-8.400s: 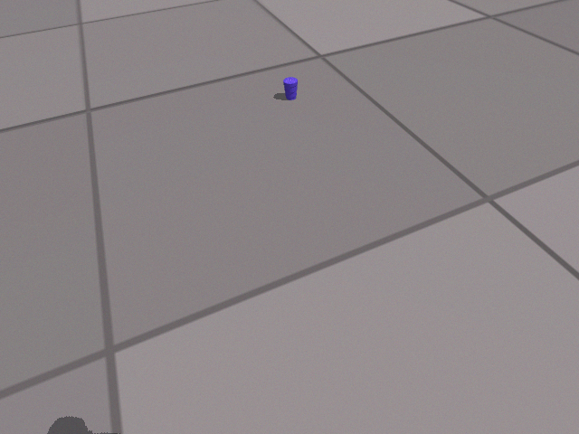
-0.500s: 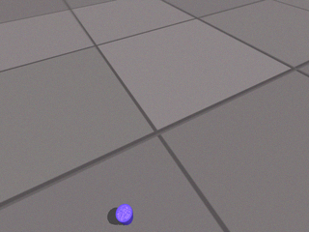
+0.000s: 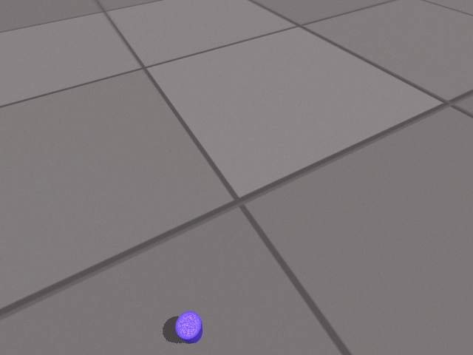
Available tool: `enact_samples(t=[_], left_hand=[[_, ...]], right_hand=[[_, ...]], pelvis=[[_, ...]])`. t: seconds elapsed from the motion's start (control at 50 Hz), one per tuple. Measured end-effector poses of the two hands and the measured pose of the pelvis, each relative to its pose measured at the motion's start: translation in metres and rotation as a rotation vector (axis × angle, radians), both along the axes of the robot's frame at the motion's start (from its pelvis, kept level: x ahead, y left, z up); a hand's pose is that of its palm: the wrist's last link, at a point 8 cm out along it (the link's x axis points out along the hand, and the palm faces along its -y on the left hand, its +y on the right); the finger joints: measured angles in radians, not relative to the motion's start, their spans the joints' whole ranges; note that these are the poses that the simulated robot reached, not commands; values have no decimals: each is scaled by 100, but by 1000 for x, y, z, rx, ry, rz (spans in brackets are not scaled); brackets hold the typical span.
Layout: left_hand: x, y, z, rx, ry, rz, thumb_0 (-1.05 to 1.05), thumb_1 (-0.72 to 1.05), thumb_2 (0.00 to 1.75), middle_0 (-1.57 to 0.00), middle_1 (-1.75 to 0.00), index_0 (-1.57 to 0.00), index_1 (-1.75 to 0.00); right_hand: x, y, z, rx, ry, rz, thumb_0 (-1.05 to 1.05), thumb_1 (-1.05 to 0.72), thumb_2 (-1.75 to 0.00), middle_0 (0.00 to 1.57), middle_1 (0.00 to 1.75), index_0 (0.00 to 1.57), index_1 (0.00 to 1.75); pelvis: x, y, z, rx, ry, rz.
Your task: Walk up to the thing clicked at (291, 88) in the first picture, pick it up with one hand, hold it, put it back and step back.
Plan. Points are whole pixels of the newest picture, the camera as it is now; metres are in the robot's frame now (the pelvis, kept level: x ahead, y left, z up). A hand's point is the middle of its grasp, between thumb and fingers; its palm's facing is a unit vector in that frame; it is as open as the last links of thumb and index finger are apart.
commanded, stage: stand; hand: left
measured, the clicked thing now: (191, 329) +0.35 +0.23 -0.72
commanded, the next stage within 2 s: go down in 0.56 s
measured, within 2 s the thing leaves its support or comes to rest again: neither
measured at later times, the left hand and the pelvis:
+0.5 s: hand out of the picture +0.07 +0.26 -0.16, palm faces -0.03 -0.94 -0.34, open 7.4 cm; pelvis +0.00 +0.00 +0.00, yaw +0 degrees
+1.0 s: hand out of the picture +0.15 +0.26 -0.17, palm faces -0.03 -0.93 -0.37, open 11.6 cm; pelvis -0.01 +0.01 -0.03, yaw +0 degrees
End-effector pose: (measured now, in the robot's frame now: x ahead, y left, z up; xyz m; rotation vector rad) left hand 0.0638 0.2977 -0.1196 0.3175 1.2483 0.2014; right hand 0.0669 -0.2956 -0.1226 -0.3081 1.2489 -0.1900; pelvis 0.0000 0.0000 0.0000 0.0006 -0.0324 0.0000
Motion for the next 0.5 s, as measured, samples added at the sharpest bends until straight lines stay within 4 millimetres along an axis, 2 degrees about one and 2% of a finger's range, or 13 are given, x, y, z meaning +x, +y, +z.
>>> enact_samples(t=[0.5], left_hand=[[6,2,0,1,-2,-9,1,90,90,-20,-30,-20,-30]], right_hand=[[7,2,1,0,-8,-3,0,-90,-90,21,30,20,30]], pelvis=[[5,2,0,0,1,-5]])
